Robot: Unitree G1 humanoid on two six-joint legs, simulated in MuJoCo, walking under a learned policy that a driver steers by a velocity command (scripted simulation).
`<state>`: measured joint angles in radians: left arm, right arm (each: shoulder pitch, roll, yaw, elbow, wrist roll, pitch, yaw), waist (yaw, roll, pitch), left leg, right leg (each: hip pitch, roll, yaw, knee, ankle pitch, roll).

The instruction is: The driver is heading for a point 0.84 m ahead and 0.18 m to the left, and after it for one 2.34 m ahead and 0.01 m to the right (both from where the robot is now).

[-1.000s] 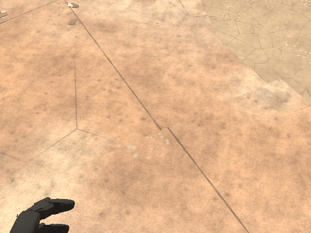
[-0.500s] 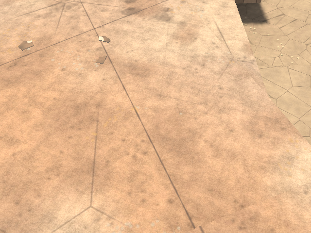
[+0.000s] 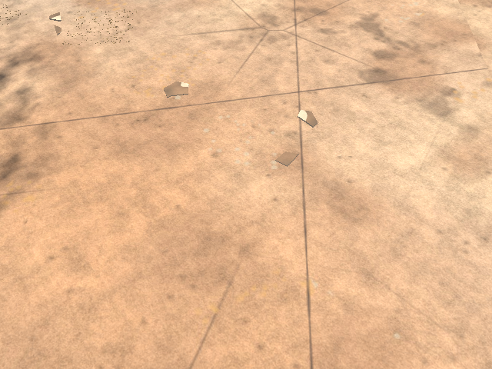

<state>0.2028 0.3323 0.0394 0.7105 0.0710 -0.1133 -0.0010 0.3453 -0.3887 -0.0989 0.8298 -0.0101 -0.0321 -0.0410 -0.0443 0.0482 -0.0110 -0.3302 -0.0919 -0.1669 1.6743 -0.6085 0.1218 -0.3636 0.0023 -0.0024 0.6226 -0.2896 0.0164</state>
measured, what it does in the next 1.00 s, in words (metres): walks ahead, turning left: left foot, then right foot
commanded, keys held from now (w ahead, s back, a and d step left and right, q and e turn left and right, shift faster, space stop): w+q+shift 0.46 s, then w+shift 0.24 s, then w+e+shift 0.30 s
